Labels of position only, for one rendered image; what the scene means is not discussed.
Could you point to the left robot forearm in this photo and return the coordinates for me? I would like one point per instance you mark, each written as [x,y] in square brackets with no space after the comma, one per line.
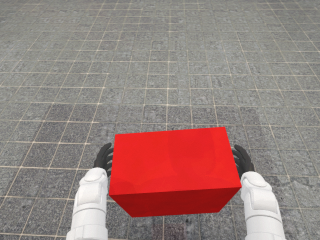
[90,207]

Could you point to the right robot forearm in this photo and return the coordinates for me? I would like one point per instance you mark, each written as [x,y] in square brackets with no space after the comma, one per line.
[261,209]

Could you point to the left robot hand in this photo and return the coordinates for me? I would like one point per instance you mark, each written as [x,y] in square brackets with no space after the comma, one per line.
[102,158]

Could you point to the carton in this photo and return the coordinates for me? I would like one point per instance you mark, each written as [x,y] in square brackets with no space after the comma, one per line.
[173,172]

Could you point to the right robot hand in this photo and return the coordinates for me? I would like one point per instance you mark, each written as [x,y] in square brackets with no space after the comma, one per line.
[243,161]

